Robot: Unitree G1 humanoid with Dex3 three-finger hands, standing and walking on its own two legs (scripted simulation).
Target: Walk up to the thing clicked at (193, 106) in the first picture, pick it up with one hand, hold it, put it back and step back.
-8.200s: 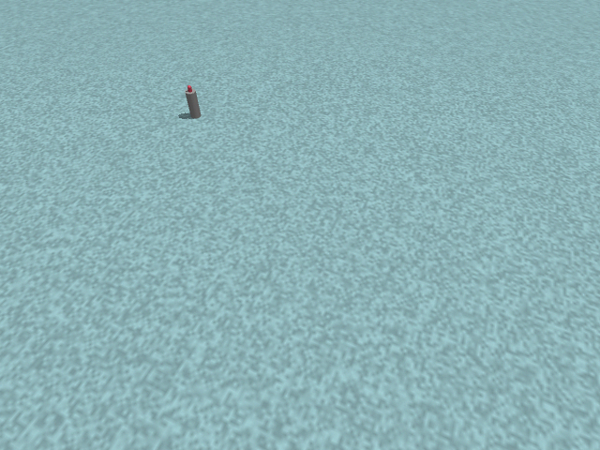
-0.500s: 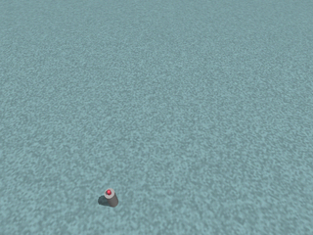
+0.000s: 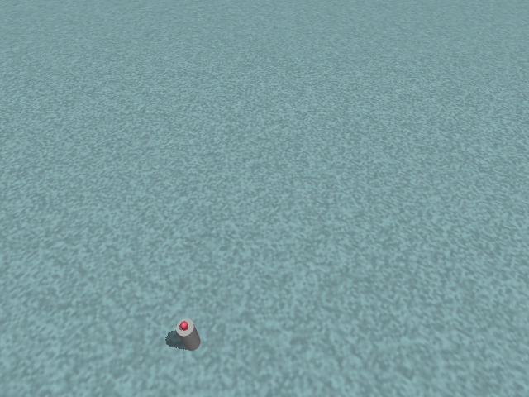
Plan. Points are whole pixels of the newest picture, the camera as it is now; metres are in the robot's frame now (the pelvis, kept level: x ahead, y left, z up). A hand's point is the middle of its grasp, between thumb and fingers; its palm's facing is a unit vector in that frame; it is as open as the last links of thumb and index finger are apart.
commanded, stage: stand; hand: left
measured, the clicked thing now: (188, 333) +0.44 +0.26 -0.69
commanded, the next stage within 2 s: go down in 0.12 s
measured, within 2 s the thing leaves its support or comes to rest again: neither
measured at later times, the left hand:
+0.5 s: hand out of the picture +0.16 +0.26 -0.16, palm faces +0.04 -0.94 -0.34, open 12.0 cm
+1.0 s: hand out of the picture +0.15 +0.28 -0.18, palm faces +0.07 -0.94 -0.34, open 17.4 cm
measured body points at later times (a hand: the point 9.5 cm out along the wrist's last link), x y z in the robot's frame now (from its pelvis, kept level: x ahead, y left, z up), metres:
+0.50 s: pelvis -0.01 +0.00 -0.02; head +0.05 +0.01 +0.43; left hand +0.15 +0.31 -0.14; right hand +0.08 -0.26 -0.14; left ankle +0.00 +0.14 -0.75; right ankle -0.02 -0.12 -0.75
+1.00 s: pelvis -0.01 +0.02 -0.06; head +0.06 +0.04 +0.39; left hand +0.14 +0.33 -0.16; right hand +0.14 -0.24 -0.14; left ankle +0.00 +0.14 -0.75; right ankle -0.02 -0.12 -0.75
